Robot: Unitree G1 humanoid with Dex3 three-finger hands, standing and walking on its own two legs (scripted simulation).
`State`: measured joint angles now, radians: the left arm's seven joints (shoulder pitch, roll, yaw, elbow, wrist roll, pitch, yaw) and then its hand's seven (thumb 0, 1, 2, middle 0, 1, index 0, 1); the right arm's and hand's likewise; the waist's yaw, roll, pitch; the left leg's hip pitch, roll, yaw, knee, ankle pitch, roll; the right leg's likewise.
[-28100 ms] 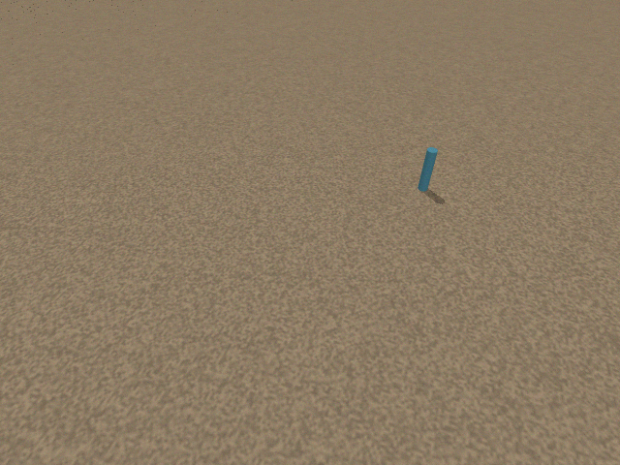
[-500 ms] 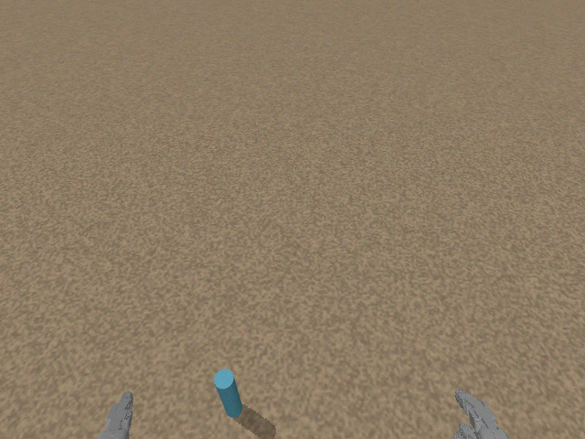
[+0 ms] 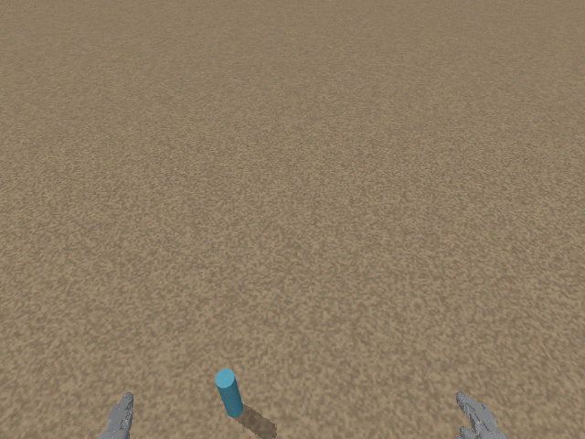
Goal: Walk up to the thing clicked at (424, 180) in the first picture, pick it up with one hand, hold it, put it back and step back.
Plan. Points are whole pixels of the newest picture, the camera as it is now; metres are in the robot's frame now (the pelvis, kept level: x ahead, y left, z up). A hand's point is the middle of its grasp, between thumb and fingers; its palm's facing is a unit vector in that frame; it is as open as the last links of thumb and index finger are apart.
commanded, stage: home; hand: left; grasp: from the side
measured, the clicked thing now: (230, 394) +0.44 +0.19 -0.60
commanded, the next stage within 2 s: stand in 0.18 s
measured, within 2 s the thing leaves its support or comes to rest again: neither
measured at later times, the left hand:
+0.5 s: hand out of the picture +0.17 +0.18 -0.06, palm faces +0.11 -0.95 -0.28, open 15.0 cm
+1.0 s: hand out of the picture +0.09 +0.25 -0.11, palm faces +0.00 -0.93 -0.36, open 7.5 cm
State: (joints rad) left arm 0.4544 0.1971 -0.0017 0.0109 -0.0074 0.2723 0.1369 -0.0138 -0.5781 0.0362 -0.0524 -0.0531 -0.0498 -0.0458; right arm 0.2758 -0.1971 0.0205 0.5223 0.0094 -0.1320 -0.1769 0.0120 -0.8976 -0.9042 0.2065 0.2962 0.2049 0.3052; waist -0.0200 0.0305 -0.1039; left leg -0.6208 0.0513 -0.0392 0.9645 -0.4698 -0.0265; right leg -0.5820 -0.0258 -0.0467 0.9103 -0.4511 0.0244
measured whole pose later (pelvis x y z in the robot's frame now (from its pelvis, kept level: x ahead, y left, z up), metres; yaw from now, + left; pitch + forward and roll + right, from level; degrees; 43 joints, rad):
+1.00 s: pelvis +0.00 +0.00 +0.03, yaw +0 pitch -1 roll +0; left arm 0.24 0.33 0.03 0.81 0.04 0.01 0.02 0.01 0.88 0.90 -0.21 -0.30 -0.20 -0.30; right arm 0.20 -0.31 -0.04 0.89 -0.05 -0.02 -0.01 0.01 -0.90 -0.90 0.21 0.30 0.20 0.30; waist 0.01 -0.01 0.03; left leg -0.35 0.02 -0.01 0.73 -0.37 -0.01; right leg -0.34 -0.06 -0.02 0.73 -0.38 0.03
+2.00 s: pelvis -0.01 +0.00 +0.06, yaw +0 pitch -3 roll +0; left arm 0.12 0.32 0.01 1.16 0.02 -0.01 0.00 0.00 0.90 0.90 -0.21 -0.30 -0.20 -0.30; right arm 0.14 -0.32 -0.01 1.15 -0.02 0.00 0.00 0.00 -0.90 -0.90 0.20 0.30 0.20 0.30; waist 0.00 0.00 0.06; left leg -0.13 0.02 0.00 0.36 -0.18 -0.02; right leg -0.13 -0.04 -0.03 0.37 -0.18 0.03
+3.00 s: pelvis -0.02 +0.01 +0.05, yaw +0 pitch -1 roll -1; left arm 0.06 0.36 0.06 1.03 0.00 0.02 0.01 0.00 0.90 0.90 -0.21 -0.30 -0.20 -0.30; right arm 0.06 -0.39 -0.05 1.05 0.00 0.03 0.01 0.00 -0.90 -0.90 0.21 0.30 0.20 0.30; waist -0.01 0.01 0.15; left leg -0.29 0.01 -0.01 0.63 -0.30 0.02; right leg -0.24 -0.05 -0.02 0.50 -0.23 0.03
